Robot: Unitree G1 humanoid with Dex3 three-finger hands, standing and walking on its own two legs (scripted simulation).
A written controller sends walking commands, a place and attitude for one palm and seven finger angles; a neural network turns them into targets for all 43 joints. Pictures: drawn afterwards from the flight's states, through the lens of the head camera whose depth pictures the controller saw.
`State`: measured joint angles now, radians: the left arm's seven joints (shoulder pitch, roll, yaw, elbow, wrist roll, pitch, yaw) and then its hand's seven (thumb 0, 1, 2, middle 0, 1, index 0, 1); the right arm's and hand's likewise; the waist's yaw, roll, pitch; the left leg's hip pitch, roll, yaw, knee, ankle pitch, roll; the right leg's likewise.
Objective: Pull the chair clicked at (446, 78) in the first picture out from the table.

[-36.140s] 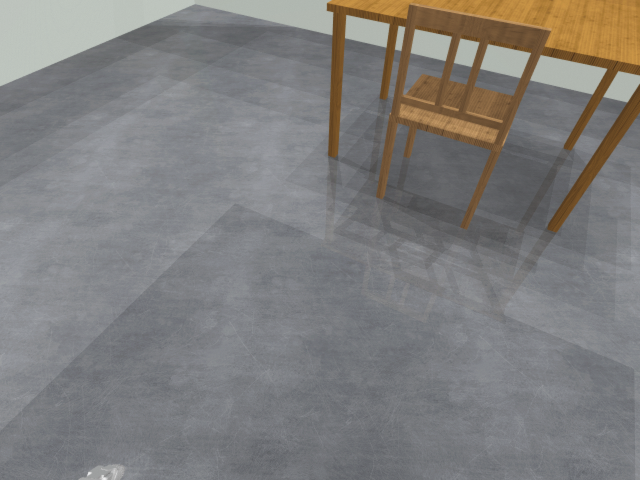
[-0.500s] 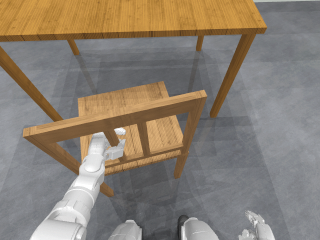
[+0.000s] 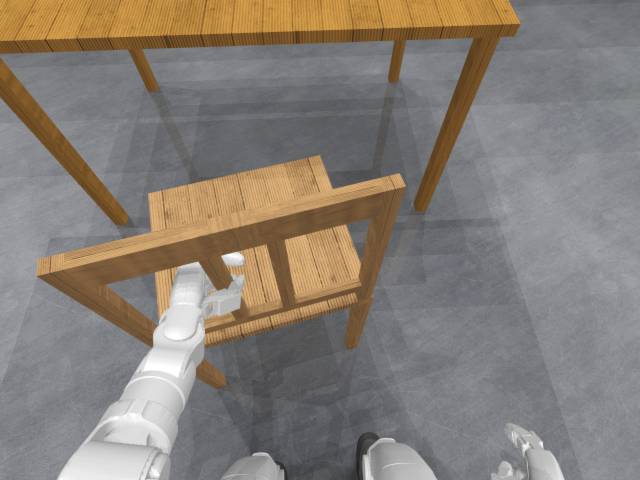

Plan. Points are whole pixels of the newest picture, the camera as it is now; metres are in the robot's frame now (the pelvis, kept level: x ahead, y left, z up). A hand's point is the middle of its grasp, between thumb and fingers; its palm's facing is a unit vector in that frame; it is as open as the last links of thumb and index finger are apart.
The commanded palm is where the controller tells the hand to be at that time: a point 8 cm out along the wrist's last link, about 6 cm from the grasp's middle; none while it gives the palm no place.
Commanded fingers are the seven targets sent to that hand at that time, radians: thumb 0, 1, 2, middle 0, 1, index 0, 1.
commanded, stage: step backward, pulling the chair out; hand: left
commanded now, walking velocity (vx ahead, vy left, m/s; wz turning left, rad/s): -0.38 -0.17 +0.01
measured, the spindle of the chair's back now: (227, 288) +0.38 +0.14 -0.12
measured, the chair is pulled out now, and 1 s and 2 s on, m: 0.37 0.61 0.61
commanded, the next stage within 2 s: stop walking, hand still on the chair in 0.44 s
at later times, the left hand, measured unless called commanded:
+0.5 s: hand (226, 387) +0.23 +0.12 -0.07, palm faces -0.01 -0.98 -0.20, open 5.6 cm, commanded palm +0.22 +0.17 -0.06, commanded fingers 0.00 0.90 0.90 -0.50 -1.45 -0.50 -1.45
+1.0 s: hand out of the picture +0.12 +0.12 -0.07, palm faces +0.01 -0.98 -0.20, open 5.7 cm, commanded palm +0.10 +0.17 -0.05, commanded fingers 0.00 0.90 0.90 -0.50 -1.45 -0.50 -1.45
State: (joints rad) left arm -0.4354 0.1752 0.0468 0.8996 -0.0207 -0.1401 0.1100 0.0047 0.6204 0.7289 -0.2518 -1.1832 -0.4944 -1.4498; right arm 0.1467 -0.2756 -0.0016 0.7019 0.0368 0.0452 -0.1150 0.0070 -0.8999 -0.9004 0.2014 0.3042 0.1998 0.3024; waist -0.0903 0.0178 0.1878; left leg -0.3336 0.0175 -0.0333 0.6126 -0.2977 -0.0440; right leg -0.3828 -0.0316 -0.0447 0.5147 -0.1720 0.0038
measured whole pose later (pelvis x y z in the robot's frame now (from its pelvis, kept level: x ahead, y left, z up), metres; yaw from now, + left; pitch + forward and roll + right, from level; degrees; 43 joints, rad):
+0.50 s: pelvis -0.12 -0.01 +0.00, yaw +2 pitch +1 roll +1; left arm -0.48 0.15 0.00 0.97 -0.03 -0.11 0.10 0.02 0.62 0.73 -0.22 -1.17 -0.49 -1.45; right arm 0.16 -0.27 0.00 0.72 0.05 0.05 -0.12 0.01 -0.90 -0.90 0.20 0.30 0.20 0.30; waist -0.06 0.01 0.17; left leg -0.28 0.02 -0.01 0.54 -0.26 -0.03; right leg -0.40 -0.07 -0.06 0.55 -0.16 0.02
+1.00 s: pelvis -0.14 -0.01 +0.00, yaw -1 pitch -3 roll +0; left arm -0.09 0.12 -0.03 0.78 -0.02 -0.11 0.09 0.04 0.61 0.75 -0.23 -1.17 -0.50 -1.45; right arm 0.25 -0.23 0.02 0.73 0.03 0.02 -0.11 0.01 -0.90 -0.90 0.20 0.30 0.20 0.30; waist -0.02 0.04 0.06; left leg -0.21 0.05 0.02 0.50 -0.24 -0.03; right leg -0.26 -0.02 -0.03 0.51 -0.20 0.00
